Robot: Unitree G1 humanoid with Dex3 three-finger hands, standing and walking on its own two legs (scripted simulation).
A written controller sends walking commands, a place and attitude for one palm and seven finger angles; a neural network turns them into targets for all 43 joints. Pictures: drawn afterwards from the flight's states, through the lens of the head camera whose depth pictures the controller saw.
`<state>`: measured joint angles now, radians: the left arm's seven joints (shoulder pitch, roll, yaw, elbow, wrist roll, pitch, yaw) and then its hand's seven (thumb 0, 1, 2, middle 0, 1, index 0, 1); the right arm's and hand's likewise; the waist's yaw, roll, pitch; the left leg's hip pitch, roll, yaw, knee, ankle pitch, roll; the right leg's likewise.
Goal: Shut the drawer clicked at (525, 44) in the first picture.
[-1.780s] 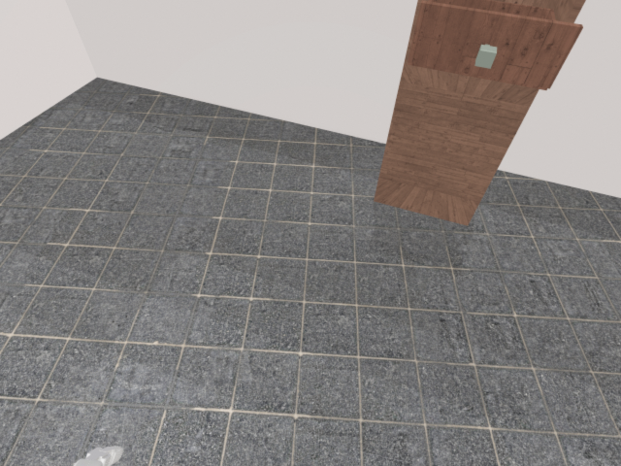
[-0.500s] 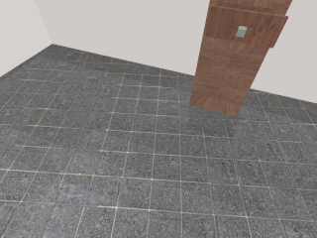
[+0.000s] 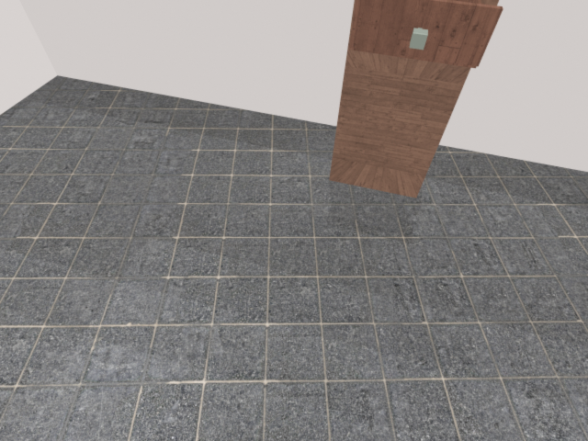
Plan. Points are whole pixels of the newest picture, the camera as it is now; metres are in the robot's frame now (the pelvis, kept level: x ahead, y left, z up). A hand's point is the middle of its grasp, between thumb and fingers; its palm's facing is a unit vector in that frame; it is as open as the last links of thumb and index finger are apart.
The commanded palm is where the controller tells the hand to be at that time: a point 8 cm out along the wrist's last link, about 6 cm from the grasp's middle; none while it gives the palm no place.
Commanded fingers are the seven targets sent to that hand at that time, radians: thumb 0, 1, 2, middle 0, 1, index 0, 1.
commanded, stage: walk to a spot facing it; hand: left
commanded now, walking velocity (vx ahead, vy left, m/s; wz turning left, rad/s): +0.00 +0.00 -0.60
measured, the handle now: (418, 35) +1.13 -0.27 +0.06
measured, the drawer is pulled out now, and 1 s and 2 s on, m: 0.19 0.19 0.19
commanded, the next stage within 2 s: turn to face it in 1.80 s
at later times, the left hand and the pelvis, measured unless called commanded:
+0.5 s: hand out of the picture +0.06 +0.19 -0.16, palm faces -0.16 -0.97 -0.20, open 7.4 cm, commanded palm none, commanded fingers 0.00 0.90 0.90 -0.20 -0.30 -0.20 -0.30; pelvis +0.01 +0.00 +0.01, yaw -15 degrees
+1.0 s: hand (293, 317) +0.36 +0.03 -0.17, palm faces -0.62 -0.77 -0.15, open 7.4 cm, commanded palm none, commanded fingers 0.00 0.90 0.90 -0.20 -0.30 -0.20 -0.30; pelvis +0.13 -0.04 -0.01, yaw -35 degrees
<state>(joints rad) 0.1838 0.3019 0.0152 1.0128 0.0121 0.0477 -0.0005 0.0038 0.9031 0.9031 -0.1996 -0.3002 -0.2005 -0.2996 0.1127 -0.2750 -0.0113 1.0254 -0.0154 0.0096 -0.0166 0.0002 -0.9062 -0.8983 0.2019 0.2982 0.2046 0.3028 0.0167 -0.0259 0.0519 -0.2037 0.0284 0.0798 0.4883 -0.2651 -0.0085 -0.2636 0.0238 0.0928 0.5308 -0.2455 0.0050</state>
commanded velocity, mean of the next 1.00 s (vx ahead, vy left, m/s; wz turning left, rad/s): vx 0.26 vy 0.00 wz -0.59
